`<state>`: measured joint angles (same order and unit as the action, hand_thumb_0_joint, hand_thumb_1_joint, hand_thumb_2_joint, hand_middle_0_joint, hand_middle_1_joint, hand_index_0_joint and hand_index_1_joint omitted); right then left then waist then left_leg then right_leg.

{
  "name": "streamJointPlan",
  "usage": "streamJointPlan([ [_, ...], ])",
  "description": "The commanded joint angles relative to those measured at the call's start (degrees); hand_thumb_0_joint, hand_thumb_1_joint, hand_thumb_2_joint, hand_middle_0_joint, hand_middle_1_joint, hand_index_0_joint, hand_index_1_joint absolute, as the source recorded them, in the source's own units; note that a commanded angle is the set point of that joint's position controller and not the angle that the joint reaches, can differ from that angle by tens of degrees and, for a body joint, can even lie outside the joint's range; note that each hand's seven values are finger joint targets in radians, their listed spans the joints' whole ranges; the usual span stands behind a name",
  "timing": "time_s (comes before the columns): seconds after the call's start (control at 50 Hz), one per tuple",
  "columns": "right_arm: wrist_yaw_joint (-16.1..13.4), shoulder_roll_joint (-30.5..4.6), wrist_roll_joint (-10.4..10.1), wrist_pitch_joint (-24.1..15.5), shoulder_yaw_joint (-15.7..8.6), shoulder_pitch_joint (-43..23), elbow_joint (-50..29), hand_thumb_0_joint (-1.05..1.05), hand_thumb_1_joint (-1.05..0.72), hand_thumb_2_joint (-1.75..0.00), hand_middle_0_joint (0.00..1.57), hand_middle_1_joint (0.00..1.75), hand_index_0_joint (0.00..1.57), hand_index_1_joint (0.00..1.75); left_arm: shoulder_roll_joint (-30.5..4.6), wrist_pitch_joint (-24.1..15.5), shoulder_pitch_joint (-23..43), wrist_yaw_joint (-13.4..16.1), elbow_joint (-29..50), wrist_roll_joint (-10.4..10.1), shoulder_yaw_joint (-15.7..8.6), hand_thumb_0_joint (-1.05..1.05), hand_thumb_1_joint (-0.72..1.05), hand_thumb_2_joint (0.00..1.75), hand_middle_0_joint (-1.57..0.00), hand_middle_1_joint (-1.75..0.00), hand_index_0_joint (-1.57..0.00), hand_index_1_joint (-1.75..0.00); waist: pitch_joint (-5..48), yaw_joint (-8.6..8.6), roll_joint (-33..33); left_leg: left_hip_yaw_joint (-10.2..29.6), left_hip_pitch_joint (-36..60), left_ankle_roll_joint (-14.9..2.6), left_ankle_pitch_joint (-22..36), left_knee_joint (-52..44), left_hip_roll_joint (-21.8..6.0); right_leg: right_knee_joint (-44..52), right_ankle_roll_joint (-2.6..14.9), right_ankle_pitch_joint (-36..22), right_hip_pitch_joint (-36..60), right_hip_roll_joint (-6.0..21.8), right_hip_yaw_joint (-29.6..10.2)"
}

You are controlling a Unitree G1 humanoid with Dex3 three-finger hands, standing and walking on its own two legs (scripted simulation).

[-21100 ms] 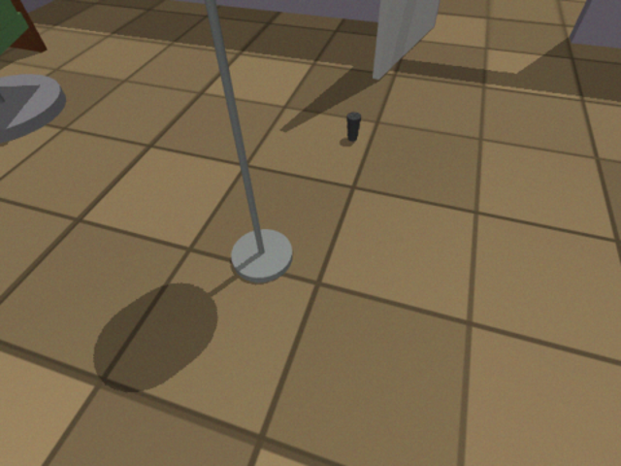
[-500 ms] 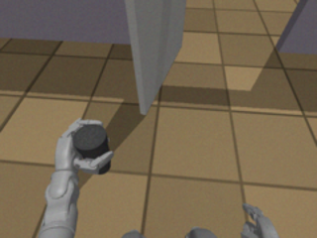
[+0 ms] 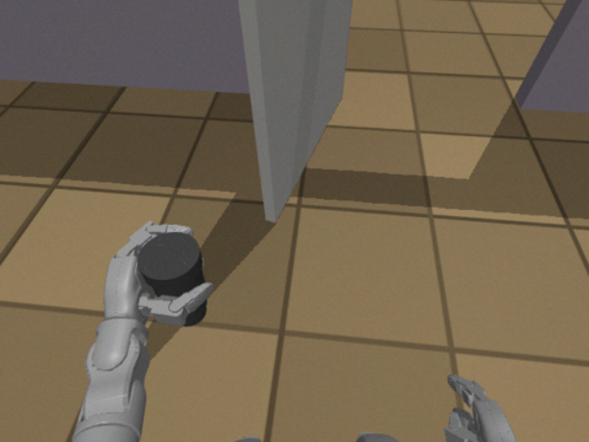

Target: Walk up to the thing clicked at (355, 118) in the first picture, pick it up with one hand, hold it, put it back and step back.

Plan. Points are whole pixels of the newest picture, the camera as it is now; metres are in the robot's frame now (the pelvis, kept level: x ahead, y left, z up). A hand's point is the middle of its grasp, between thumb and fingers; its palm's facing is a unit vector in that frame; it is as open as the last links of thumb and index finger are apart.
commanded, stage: hold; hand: left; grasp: from the side
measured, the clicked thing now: (180, 286) +0.32 +0.17 +0.03
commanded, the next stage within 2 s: crouch in 1.96 s
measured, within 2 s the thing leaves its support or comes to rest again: neither
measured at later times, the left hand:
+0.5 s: hand (177, 278) +0.32 +0.17 +0.05, palm faces +0.03 -1.00 +0.00, open 9.8 cm
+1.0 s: hand (175, 282) +0.32 +0.17 +0.05, palm faces +0.05 -1.00 +0.00, open 9.8 cm
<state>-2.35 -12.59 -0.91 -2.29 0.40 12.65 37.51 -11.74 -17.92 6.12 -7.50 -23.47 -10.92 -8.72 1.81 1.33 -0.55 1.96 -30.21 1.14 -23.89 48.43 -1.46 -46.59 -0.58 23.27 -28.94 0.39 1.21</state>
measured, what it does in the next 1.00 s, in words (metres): stands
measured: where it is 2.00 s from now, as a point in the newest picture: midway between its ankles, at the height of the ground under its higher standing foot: outside the picture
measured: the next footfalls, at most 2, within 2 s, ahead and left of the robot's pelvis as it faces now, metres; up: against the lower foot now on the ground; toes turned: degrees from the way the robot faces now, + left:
none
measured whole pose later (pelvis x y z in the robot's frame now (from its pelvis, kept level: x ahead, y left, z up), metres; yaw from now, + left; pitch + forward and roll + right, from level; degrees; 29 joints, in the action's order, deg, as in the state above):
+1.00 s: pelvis -0.01 +0.00 +0.00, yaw +0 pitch +5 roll -1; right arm -1.5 -12.6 -0.6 -3.1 0.2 12.9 38.2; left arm -11.5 -19.7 7.3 -7.1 -25.8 -10.7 -8.5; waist 1.2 1.3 -0.4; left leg 1.9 -29.8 0.9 -22.7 47.6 -1.3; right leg -45.6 -0.7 22.0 -28.5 0.5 1.1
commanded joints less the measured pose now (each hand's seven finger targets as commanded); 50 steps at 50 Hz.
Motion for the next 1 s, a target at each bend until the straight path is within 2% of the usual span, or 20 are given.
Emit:
streamJointPlan([
  [0.0,-0.53,-7.48,-0.29,-2.46,-2.8,-2.26,-6.95,0.0,-0.91,-0.9,0.2,0.3,0.2,0.3,-7.7,-5.48,16.34,-0.25,14.58,-1.58,-3.01,0.0,0.24,1.17,-1.23,-1.35,-1.25,-1.35,14.71,-0.25,-1.06,-1.35,6.9,-1.22,14.73,-6.52,1.26,6.24,0.82,-16.9,6.56,-0.85,0.54],
  [0.02,-0.57,-7.85,-0.33,-2.33,-3.13,-2.17,-7.21,0.0,-0.9,-0.9,0.2,0.3,0.2,0.3,-8.67,-5.51,16.35,-0.15,14.89,-1.44,-3.84,0.0,0.24,1.18,-1.23,-1.34,-1.24,-1.34,16.83,-0.56,-1.17,-1.48,7.57,-1.21,15.68,-6.42,1.35,6.41,0.86,-17.8,7.53,-0.81,0.41],
  [0.1,-0.36,-7.83,-0.1,-2.61,-3.13,-1.36,-6.81,0.0,-0.9,-0.9,0.2,0.3,0.2,0.3,-6.86,-5.91,18.99,-0.79,17.04,-1.59,-1.2,0.0,0.25,1.18,-1.23,-1.34,-1.24,-1.34,17.53,0.83,-1.94,-1.0,9.39,-1.08,17.07,-6.53,0.97,5.88,0.9,-18.76,6.68,-1.01,0.67],
  [0.18,-0.3,-7.61,0.04,-2.67,-3.01,-1.67,-6.48,0.0,-0.9,-0.9,0.2,0.3,0.2,0.3,-8.57,-6.61,20.46,-0.09,16.91,-1.38,-3.24,0.0,0.26,1.16,-1.2,-1.32,-1.22,-1.32,17.16,0.21,-2.47,-0.75,8.98,-0.89,16.46,-6.69,0.86,5.69,1.05,-17.56,6.1,-1.05,0.91],
  [0.2,-0.33,-7.64,0.02,-2.78,-2.95,-2.05,-6.78,0.0,-0.9,-0.9,0.2,0.3,0.2,0.3,-7.34,-6.56,20.29,0.04,17.05,-1.56,-2.22,0.0,0.26,1.16,-1.21,-1.33,-1.23,-1.33,15.83,0.11,-2.01,-0.78,8.33,-0.94,15.07,-6.93,0.93,5.97,1.01,-16.53,6.08,-1.08,0.9],
  [0.26,-0.31,-7.72,0.04,-2.92,-3.01,-1.04,-6.35,0.0,-0.9,-0.9,0.2,0.3,0.2,0.3,-8.99,-6.54,19.75,0.62,16.11,-1.5,-4.28,0.0,0.24,1.19,-1.22,-1.35,-1.23,-1.34,17.77,-0.29,-2.28,-1.05,8.58,-1.06,16.48,-6.63,1.1,6.01,0.9,-18.25,7.59,-0.86,0.55],
  [0.34,-0.24,-7.76,-0.08,-2.56,-3.06,-2.14,-6.68,0.0,-0.9,-0.9,0.2,0.3,0.2,0.3,-7.71,-6.19,17.83,0.12,13.09,-0.9,-2.64,0.0,0.22,1.2,-1.24,-1.37,-1.25,-1.37,14.66,-0.15,-0.55,-1.16,7.36,-1.18,14.4,-7.36,1.07,6.72,0.88,-16.45,6.7,-0.93,0.68],
  [0.38,-0.18,-8.06,-0.08,-2.43,-3.32,-1.19,-6.28,0.0,-0.9,-0.9,0.2,0.3,0.2,0.3,-8.25,-6.2,17.59,-0.39,13.29,-1.12,-3.08,0.0,0.25,1.19,-1.24,-1.36,-1.25,-1.36,17.0,-0.12,-1.29,-0.93,8.63,-1.1,16.16,-7.21,0.9,6.18,1.02,-17.54,7.32,-0.96,0.78],
  [0.4,-0.06,-8.04,-0.09,-2.43,-3.34,-1.32,-6.44,0.0,-0.9,-0.9,0.2,0.3,0.2,0.3,-6.53,-6.02,16.57,-0.59,12.77,-0.93,-1.29,0.0,0.28,1.2,-1.23,-1.36,-1.24,-1.35,16.49,-0.21,-2.0,-1.04,8.83,-0.87,17.11,-7.29,0.88,5.99,1.18,-18.14,6.99,-1.05,0.85],
  [0.42,-0.04,-7.84,0.08,-2.37,-3.27,-1.18,-6.44,0.0,-0.9,-0.9,0.2,0.3,0.2,0.3,-7.3,-6.17,18.61,-0.55,14.34,-0.93,-1.65,0.0,0.26,1.19,-1.24,-1.36,-1.25,-1.35,17.02,-0.04,-2.34,-1.0,8.75,-0.98,17.11,-6.93,0.95,6.2,1.1,-18.15,6.79,-1.04,0.77],
  [0.54,0.22,-7.6,-0.05,-2.97,-3.0,-1.82,-6.57,0.0,-0.9,-0.9,0.2,0.3,0.2,0.3,-7.89,-6.84,21.1,0.62,16.05,-1.66,-3.24,0.0,0.27,1.21,-1.24,-1.37,-1.25,-1.37,15.41,-0.25,-1.55,-0.86,7.96,-0.99,14.19,-7.59,0.89,6.6,0.97,-15.74,6.48,-1.07,0.92],
  [0.58,-0.02,-7.52,-0.19,-2.87,-2.88,-2.41,-6.91,0.0,-0.9,-0.9,0.2,0.3,0.2,0.3,-7.94,-6.96,18.2,0.92,13.65,-1.58,-3.89,0.0,0.24,1.2,-1.24,-1.36,-1.25,-1.37,14.63,-0.58,0.41,-1.45,6.91,-1.33,12.35,-7.54,1.3,7.58,0.7,-14.55,6.99,-0.76,0.56],
  [0.64,0.14,-7.78,-0.07,-3.14,-3.11,-2.35,-6.85,0.0,-0.9,-0.9,0.2,0.3,0.2,0.3,-6.59,-7.03,17.88,0.27,14.61,-1.06,-1.51,0.0,0.24,1.19,-1.22,-1.35,-1.24,-1.35,15.43,-0.15,-1.4,-1.23,8.49,-1.03,13.5,-7.84,1.04,6.81,1.01,-15.29,6.66,-1.06,0.68],
  [0.68,-0.06,-8.05,0.02,-2.86,-3.51,-1.3,-6.4,0.0,-0.9,-0.9,0.2,0.3,0.2,0.3,-7.59,-6.71,17.74,0.27,13.93,-0.61,-2.06,0.0,0.24,1.19,-1.23,-1.35,-1.24,-1.35,17.45,0.11,-1.74,-1.13,9.07,-1.07,15.75,-7.28,1.02,6.5,1.0,-17.36,7.55,-1.0,0.66],
  [0.74,-0.05,-7.7,0.03,-2.76,-3.09,-1.51,-6.19,0.0,-0.9,-0.9,0.2,0.3,0.2,0.3,-6.78,-6.33,17.25,0.26,11.6,-1.15,-2.49,0.0,0.26,1.2,-1.23,-1.35,-1.24,-1.35,15.19,0.35,0.8,-1.41,7.12,-1.47,14.0,-6.92,1.17,7.31,0.69,-16.67,7.11,-0.79,0.39],
  [0.82,0.11,-7.69,0.02,-2.95,-2.99,-1.99,-6.4,0.0,-0.9,-0.9,0.2,0.3,0.2,0.3,-9.11,-7.48,22.69,0.66,15.77,-1.14,-3.57,0.0,0.26,1.2,-1.23,-1.36,-1.24,-1.36,15.73,-0.25,-2.73,-1.16,7.81,-1.05,11.91,-8.03,1.08,7.09,1.1,-13.77,6.46,-0.9,0.56],
  [0.88,0.11,-7.78,-0.11,-3.1,-3.04,-2.41,-6.63,0.0,-0.89,-0.9,0.2,0.3,0.2,0.3,-7.26,-7.53,20.17,0.68,13.89,-1.03,-2.31,0.0,0.29,1.22,-1.22,-1.35,-1.23,-1.35,14.98,-0.17,-2.07,-1.13,7.77,-0.93,10.88,-8.45,1.11,7.07,1.22,-12.81,5.87,-1.04,0.73],
  [0.9,0.08,-7.7,-0.05,-3.17,-3.02,-2.32,-6.43,0.0,-0.9,-0.9,0.2,0.3,0.2,0.3,-8.08,-7.68,20.56,0.5,13.72,-1.19,-3.38,0.0,0.31,1.21,-1.22,-1.35,-1.23,-1.35,15.67,-0.04,-2.12,-1.14,7.61,-0.99,10.35,-8.25,1.17,7.26,1.18,-12.38,5.95,-0.97,0.67],
  [0.96,0.15,-7.84,-0.11,-3.45,-3.05,-2.47,-6.54,0.0,-0.9,-0.9,0.2,0.3,0.2,0.3,-6.6,-7.19,19.57,-0.13,13.0,-1.21,-1.16,0.0,0.26,1.2,-1.23,-1.35,-1.24,-1.35,14.39,0.21,-1.6,-1.21,6.99,-1.13,9.48,-8.27,1.25,7.56,1.1,-11.86,5.49,-0.91,0.65],
  [0.98,0.11,-7.81,-0.14,-3.33,-3.05,-2.5,-6.36,0.0,-0.9,-0.9,0.2,0.3,0.2,0.3,-7.71,-7.28,18.34,-0.21,12.03,-1.3,-2.53,0.0,0.26,1.2,-1.22,-1.35,-1.24,-1.35,14.65,0.03,-1.7,-1.4,6.74,-1.23,9.96,-7.81,1.38,7.71,0.97,-12.38,5.67,-0.76,0.45],
])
